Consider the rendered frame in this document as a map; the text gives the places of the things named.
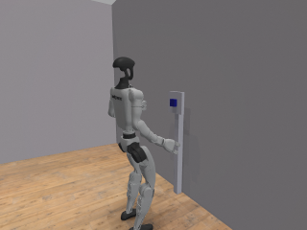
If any left robot shin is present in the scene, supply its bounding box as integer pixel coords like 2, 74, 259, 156
126, 172, 142, 214

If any right robot shin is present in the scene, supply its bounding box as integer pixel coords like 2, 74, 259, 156
133, 187, 155, 230

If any robot right hand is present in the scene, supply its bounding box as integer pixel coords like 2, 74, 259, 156
162, 139, 180, 155

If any robot left upper arm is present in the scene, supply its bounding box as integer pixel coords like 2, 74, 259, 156
107, 86, 115, 118

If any button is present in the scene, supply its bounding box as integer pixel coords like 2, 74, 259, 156
170, 99, 177, 107

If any robot shin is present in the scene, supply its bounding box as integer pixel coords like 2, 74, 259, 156
133, 187, 155, 230
126, 172, 142, 214

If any robot right forearm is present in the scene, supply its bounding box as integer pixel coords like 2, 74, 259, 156
137, 121, 166, 147

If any panel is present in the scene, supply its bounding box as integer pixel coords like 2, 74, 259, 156
168, 91, 185, 195

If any robot left hand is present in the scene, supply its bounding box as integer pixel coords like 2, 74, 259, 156
142, 101, 147, 111

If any robot right upper arm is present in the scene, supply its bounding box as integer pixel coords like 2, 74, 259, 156
129, 88, 144, 131

